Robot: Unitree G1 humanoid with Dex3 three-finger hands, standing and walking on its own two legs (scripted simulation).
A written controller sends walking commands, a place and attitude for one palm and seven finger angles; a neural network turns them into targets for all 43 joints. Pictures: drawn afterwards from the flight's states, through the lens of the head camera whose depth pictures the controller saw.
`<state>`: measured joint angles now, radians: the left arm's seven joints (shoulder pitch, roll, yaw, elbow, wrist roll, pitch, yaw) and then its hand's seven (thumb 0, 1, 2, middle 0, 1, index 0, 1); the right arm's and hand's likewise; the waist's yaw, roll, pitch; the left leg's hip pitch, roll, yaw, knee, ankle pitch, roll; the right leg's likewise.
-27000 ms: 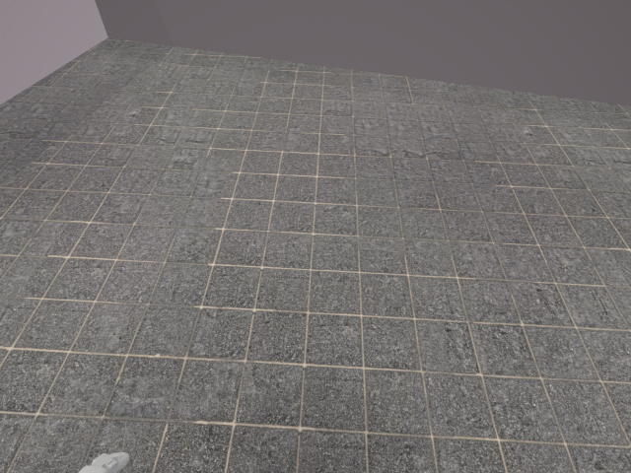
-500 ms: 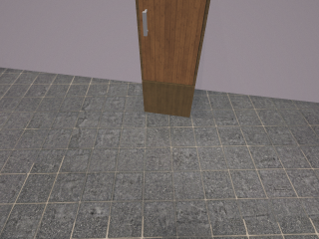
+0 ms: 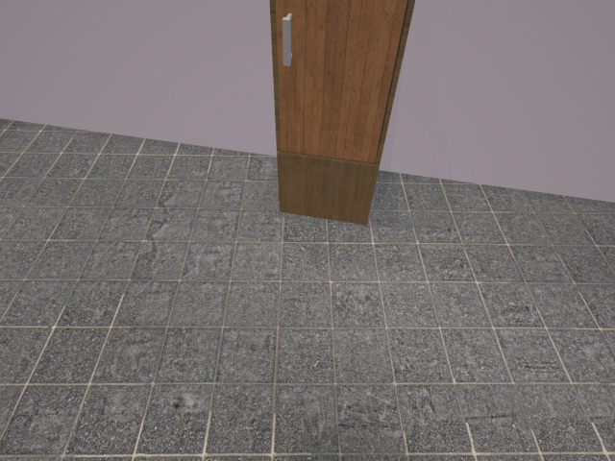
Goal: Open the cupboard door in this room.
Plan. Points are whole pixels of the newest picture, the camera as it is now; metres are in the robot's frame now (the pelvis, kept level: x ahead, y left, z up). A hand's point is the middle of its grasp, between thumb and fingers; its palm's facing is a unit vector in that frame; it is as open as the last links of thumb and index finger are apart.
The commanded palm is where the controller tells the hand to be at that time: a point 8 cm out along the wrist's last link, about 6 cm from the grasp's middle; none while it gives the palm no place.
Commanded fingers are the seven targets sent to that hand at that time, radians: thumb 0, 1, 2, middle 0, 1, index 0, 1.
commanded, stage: look at it before walking up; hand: left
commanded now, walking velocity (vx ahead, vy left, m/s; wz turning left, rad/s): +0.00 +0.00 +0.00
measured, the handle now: (288, 39) +1.20 +0.14 +0.02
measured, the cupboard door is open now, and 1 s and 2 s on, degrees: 0 0 0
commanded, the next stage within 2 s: walk to a spot facing it in 0.24 s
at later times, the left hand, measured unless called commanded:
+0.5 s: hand out of the picture +0.00 +0.18 -0.18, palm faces +0.03 -0.99 -0.17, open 7.3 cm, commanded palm none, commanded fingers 0.00 0.90 0.90 -0.20 -0.30 -0.20 -0.30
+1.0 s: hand out of the picture +0.07 +0.12 -0.16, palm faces +0.20 -0.97 -0.16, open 7.3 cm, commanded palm none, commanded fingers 0.00 0.90 0.90 -0.20 -0.30 -0.20 -0.30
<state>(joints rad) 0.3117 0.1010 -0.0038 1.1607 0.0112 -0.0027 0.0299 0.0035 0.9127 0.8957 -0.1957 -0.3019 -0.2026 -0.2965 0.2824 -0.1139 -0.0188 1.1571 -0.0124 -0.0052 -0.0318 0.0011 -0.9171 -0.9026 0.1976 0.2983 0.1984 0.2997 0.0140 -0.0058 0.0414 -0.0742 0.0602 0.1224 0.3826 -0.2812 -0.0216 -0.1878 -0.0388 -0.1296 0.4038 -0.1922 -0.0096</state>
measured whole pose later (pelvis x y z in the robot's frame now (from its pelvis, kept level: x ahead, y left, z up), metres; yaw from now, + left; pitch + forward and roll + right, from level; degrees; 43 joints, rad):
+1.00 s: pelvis +0.19 -0.01 -0.01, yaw +6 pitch +1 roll +2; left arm 0.47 0.08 0.02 1.16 0.03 -0.08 0.01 0.00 0.91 0.90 -0.20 -0.30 -0.20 -0.30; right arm 0.13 -0.20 -0.07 1.03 -0.02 0.00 0.03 0.00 -0.92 -0.90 0.19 0.30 0.19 0.30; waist 0.03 0.00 0.08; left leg -0.62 0.09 0.09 0.90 -0.17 0.01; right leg 0.06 -0.06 -0.27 0.31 -0.38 -0.01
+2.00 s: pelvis +0.43 +0.04 -0.01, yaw -4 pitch +0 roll -1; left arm 0.24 0.19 0.07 1.02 0.02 0.03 0.00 0.00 0.91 0.90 -0.20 -0.30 -0.21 -0.30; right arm 0.20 -0.17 -0.05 1.02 -0.02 0.00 -0.01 0.00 -0.91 -0.90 0.20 0.30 0.20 0.30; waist 0.02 -0.01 0.04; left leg -0.24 0.05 0.06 0.56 -0.33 -0.02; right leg -0.30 0.01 -0.02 0.55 -0.26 -0.01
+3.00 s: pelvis +0.61 +0.00 -0.01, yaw -9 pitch -1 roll +0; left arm 0.25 0.17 0.03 1.09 0.01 0.04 0.02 0.00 0.92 0.90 -0.20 -0.30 -0.20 -0.30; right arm 0.12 -0.12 -0.03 1.04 -0.02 0.00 -0.04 -0.01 -0.93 -0.90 0.20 0.30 0.20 0.30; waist 0.04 -0.05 0.08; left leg -0.27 0.03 0.10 0.48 -0.19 0.02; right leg -0.25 -0.05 -0.07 0.70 -0.47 0.01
